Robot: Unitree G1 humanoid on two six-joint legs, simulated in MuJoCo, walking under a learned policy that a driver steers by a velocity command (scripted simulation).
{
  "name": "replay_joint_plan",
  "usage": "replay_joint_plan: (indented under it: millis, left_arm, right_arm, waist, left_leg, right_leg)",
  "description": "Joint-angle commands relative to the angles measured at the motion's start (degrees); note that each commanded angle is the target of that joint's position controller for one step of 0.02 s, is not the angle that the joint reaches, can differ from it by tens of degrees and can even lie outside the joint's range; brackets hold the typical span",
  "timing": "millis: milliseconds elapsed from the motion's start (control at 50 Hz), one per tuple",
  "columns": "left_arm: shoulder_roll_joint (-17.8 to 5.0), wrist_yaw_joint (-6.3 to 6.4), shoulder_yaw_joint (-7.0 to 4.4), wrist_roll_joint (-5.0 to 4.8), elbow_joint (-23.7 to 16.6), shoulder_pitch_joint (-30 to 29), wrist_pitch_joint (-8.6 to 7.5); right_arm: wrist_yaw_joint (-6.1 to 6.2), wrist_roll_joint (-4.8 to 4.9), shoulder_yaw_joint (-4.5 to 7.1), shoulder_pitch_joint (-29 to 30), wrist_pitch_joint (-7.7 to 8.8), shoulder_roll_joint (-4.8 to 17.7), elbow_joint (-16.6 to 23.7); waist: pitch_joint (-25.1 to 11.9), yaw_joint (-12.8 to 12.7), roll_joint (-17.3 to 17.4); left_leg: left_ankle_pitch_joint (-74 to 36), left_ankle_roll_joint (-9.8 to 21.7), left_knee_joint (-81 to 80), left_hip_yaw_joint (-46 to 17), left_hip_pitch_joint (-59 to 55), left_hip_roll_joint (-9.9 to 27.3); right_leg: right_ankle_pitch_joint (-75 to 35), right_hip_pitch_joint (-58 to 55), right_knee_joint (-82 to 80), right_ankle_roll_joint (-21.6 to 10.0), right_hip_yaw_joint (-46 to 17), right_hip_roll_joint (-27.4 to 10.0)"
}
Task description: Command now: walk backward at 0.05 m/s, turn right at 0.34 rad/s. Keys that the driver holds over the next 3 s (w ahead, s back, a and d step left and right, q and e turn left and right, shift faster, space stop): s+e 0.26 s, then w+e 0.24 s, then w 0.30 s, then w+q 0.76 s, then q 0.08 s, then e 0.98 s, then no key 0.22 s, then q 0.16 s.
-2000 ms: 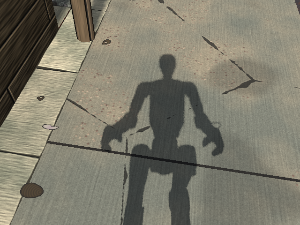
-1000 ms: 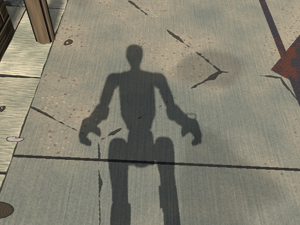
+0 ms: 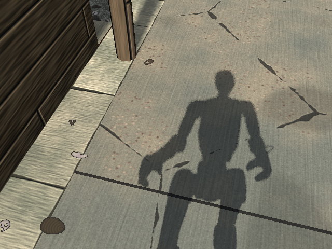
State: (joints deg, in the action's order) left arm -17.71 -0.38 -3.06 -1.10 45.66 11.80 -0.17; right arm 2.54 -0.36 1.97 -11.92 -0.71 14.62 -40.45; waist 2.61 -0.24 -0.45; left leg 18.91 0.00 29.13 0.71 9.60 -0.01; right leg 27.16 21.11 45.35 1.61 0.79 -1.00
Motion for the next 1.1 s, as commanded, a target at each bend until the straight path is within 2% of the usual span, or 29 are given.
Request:
replay_joint_plan:
  millis: [20,60,80,100,120,140,180,200,260,320,360,480,540,560,580,600,620,660,700,820,860,900,940,960,980,1000,1020,1040,1100]
  left_arm:
    - [-4.14,-1.16,-1.07,-0.53,-4.49,0.20,0.26]
    - [-4.96,-1.75,-1.58,-0.26,-4.62,2.57,0.67]
    - [-8.67,-1.39,-2.67,0.66,-5.82,2.19,0.53]
    - [-16.30,-0.68,-4.21,1.89,-7.52,3.47,0.22]
    - [-14.49,-1.07,-3.23,3.49,-7.40,7.31,-0.50]
    - [-13.16,-1.27,-2.92,3.29,-8.14,3.63,-1.22]
    - [-10.69,-0.32,-2.44,1.03,-8.89,-1.98,-0.89]
    - [-10.02,0.28,-2.07,0.31,-8.94,-2.73,-0.45]
    - [-8.77,1.50,-1.55,0.66,-9.54,-2.51,0.69]
    - [-7.96,2.35,-1.40,-0.16,-10.08,-2.71,0.98]
    - [-9.09,2.85,-1.86,0.21,-10.23,-2.80,1.02]
    - [-10.47,2.80,-3.02,0.11,-10.12,-1.97,1.45]
    - [-8.24,2.76,-2.54,-0.72,-11.48,-5.26,2.01]
    - [-6.22,2.73,-2.09,-0.76,-11.74,-4.96,1.93]
    - [-1.07,2.23,-0.65,-0.45,-10.91,-1.14,1.61]
    - [-4.75,1.85,-1.77,-0.49,-13.68,-4.40,0.52]
    - [-6.21,1.58,-1.96,-0.94,-13.75,-4.45,-0.52]
    - [-7.70,0.89,-2.55,0.20,-10.43,-1.09,-1.29]
    - [-6.04,0.39,-2.16,1.12,-10.55,-3.81,-2.14]
    - [-0.35,-0.99,0.26,0.05,-14.24,-13.69,-3.90]
    - [-0.66,-1.75,0.22,-0.33,-14.86,-14.79,-4.61]
    - [-2.54,-2.11,-0.42,-0.83,-14.89,-13.12,-5.09]
    - [-4.96,-1.81,-1.58,-1.23,-13.37,-6.67,-5.40]
    - [-7.35,-1.15,-2.90,-1.23,-11.18,0.67,-5.34]
    - [-10.27,-0.33,-4.03,-0.55,-9.55,10.27,-5.11]
    - [-17.22,-0.03,-5.37,1.22,-8.43,16.79,-4.45]
    - [-12.31,-0.35,-4.10,2.06,-7.76,17.37,-4.65]
    - [-8.63,-0.40,-2.80,1.64,-7.42,12.99,-4.79]
    - [-2.94,-0.46,-1.29,1.61,-7.07,3.63,-5.27]
  right_arm:
    - [1.01,1.27,3.73,4.91,-0.87,11.05,4.43]
    - [1.41,2.09,3.58,5.61,-1.60,9.79,4.15]
    - [1.41,1.42,3.39,2.11,-1.25,8.64,3.50]
    - [1.45,-1.57,2.19,2.35,-1.26,5.38,5.27]
    - [1.48,-1.01,2.40,2.52,-1.45,6.02,4.55]
    - [1.38,0.43,2.83,2.46,-2.07,7.53,3.90]
    - [2.06,0.36,3.70,2.89,-2.72,9.04,1.91]
    - [2.23,0.38,3.91,3.02,-2.78,9.10,1.93]
    - [2.27,1.13,3.61,2.13,-2.80,7.32,1.52]
    - [1.77,1.50,3.84,2.37,-2.22,7.87,1.96]
    - [0.98,1.11,3.96,3.73,-1.15,8.21,2.58]
    - [-1.12,1.42,3.75,-0.03,2.55,7.63,0.70]
    - [-1.84,1.33,3.85,-9.09,3.96,7.47,-3.77]
    - [-1.91,0.73,3.95,-12.28,4.29,7.89,-5.57]
    - [-1.95,0.29,3.33,-12.88,4.63,8.02,-5.03]
    - [-2.37,-1.52,4.81,-8.54,5.27,14.90,-2.92]
    - [-1.86,-1.56,5.06,-4.30,6.00,14.96,-2.14]
    - [-0.84,0.22,3.52,-1.96,6.38,9.94,-1.58]
    - [-0.78,0.68,3.21,-6.74,6.72,9.72,-2.87]
    - [-1.22,1.04,2.45,-13.84,5.49,10.01,-5.00]
    - [-1.48,1.33,2.57,-15.35,4.97,11.50,-5.35]
    - [-1.72,1.90,2.89,-15.30,4.65,12.84,-5.42]
    - [-1.80,2.13,3.07,-13.18,4.20,13.54,-5.20]
    - [-1.86,1.85,2.63,-12.88,4.22,12.17,-5.03]
    - [-2.04,0.88,1.47,-12.11,4.56,8.81,-3.83]
    - [-1.92,0.80,-0.65,-16.45,5.49,1.03,-0.94]
    - [-1.62,3.03,0.60,-15.61,6.35,5.44,-1.74]
    - [-1.75,4.27,2.01,-11.30,6.25,9.17,-0.86]
    - [-1.99,2.49,2.31,-7.94,4.63,7.08,-1.16]
  waist:
    - [-5.58,-0.28,7.58]
    - [-6.01,-1.91,6.14]
    - [-6.18,-1.03,-1.60]
    - [-5.39,-0.72,-18.32]
    - [-13.41,-3.40,-13.28]
    - [-10.79,-2.16,-7.88]
    - [-6.90,-0.60,-1.95]
    - [-7.32,0.09,-2.44]
    - [-9.13,-0.05,-5.17]
    - [-9.10,-0.08,-6.99]
    - [-7.03,-0.41,-10.81]
    - [-3.99,0.62,-11.31]
    - [-2.43,4.76,-8.67]
    - [-3.01,5.17,-2.57]
    - [-6.01,2.87,8.97]
    - [1.85,1.77,12.48]
    - [6.73,-0.24,13.86]
    - [6.51,-1.06,9.71]
    - [5.24,1.57,6.59]
    - [5.31,6.85,8.96]
    - [5.66,7.17,9.12]
    - [5.57,5.51,10.20]
    - [3.19,0.43,10.58]
    - [-1.46,-3.44,8.79]
    - [-10.06,-8.29,5.01]
    - [-20.89,-7.08,-14.22]
    - [-20.75,-7.76,-14.13]
    - [-11.80,-6.31,-11.31]
    - [-2.05,-1.55,-8.49]
  left_leg:
    - [-49.55,11.05,-1.31,-7.77,-4.89,15.77]
    - [-41.92,7.43,4.85,-3.82,-2.19,12.80]
    - [-26.88,2.99,12.93,-0.02,3.00,7.86]
    - [16.34,-3.65,30.27,3.47,19.28,-2.64]
    - [26.16,-3.59,42.40,-6.27,19.31,-4.14]
    - [22.58,-3.30,47.30,-7.76,21.48,-2.99]
    - [13.30,-3.72,46.51,-8.18,23.96,-1.33]
    - [10.29,-4.31,45.93,-8.30,22.23,-1.39]
    - [6.01,-5.65,46.99,-7.44,20.73,-3.93]
    - [0.63,-5.55,34.61,-6.88,20.17,-2.47]
    - [1.48,-5.75,24.82,-5.41,17.83,-2.53]
    - [7.75,-2.26,7.17,-3.98,4.69,-3.64]
    - [-4.08,1.61,-10.44,-1.23,-6.06,-2.05]
    - [-4.16,2.64,-13.75,-3.92,-11.60,2.11]
    - [8.13,4.37,-14.98,-17.30,-15.83,13.92]
    - [25.14,11.62,-21.16,-33.99,-4.87,21.04]
    - [31.36,14.26,-24.93,-37.90,0.42,23.52]
    - [20.31,10.43,-24.27,-26.71,-3.69,17.44]
    - [11.45,9.41,-23.41,-19.93,-7.32,14.83]
    - [-3.56,9.70,-23.60,-9.95,-4.33,12.02]
    - [-5.66,10.09,-22.84,-9.81,-1.85,12.39]
    - [-5.52,9.87,-21.20,-12.00,-2.23,13.91]
    - [-13.76,8.43,-16.06,-12.45,-1.79,14.66]
    - [-22.68,6.78,-7.19,-9.90,0.20,12.05]
    - [-18.69,4.26,8.45,-6.95,8.26,8.62]
    - [6.12,0.05,30.74,-1.83,27.39,0.14]
    - [12.77,0.03,41.04,-9.41,31.25,0.05]
    - [8.61,0.92,44.25,-9.40,34.70,3.07]
    - [-2.84,1.12,39.05,-7.34,29.79,7.86]
  right_leg:
    - [-5.62,0.35,-2.60,0.94,1.38,-0.78]
    - [-18.66,-5.74,-14.30,-1.07,2.10,0.71]
    - [-40.05,-10.96,-20.07,-3.51,-5.45,-1.78]
    - [-71.74,-17.44,-23.44,-13.82,-28.56,-18.21]
    - [-70.59,-18.98,-23.97,-22.22,-33.81,-22.78]
    - [-64.82,-17.32,-23.32,-21.48,-28.94,-20.50]
    - [-53.33,-15.96,-22.84,-15.58,-22.60,-14.57]
    - [-52.10,-14.92,-22.95,-14.22,-21.12,-12.73]
    - [-50.87,-16.25,-23.46,-13.47,-19.78,-10.63]
    - [-12.08,-15.92,-29.15,-12.22,-22.25,-7.32]
    - [1.86,-14.26,-32.73,-12.04,-25.98,-6.62]
    - [11.46,-5.60,-34.62,-12.58,-31.12,-5.74]
    - [11.40,1.20,-31.24,-9.01,-28.44,-1.60]
    - [10.88,6.44,-20.86,-6.16,-23.12,1.87]
    - [6.34,12.52,-1.49,-3.90,-12.99,7.74]
    - [0.22,22.82,5.34,-3.61,-11.42,7.58]
    - [-3.59,24.94,11.30,-3.65,-13.31,4.26]
    - [-10.36,25.80,15.57,-2.20,-12.16,3.25]
    - [-15.53,27.27,15.95,-1.02,-9.48,2.39]
    - [-21.68,17.89,-2.32,1.34,0.22,-1.27]
    - [-20.07,11.02,-8.26,1.20,1.72,0.30]
    - [-18.45,6.14,-12.88,0.13,0.56,0.82]
    - [-18.24,-3.21,-17.32,-1.88,0.45,1.78]
    - [-18.59,-13.81,-19.13,-3.44,0.51,2.24]
    - [-17.19,-29.57,-17.85,-5.79,-5.86,-4.75]
    - [-7.28,-47.26,-21.99,-13.54,-30.79,-22.03]
    - [1.26,-40.71,-30.18,-15.54,-42.20,-23.40]
    - [1.91,-33.87,-30.77,-13.71,-32.92,-21.95]
    - [-11.92,-18.55,-34.85,-10.62,-14.11,-14.25]
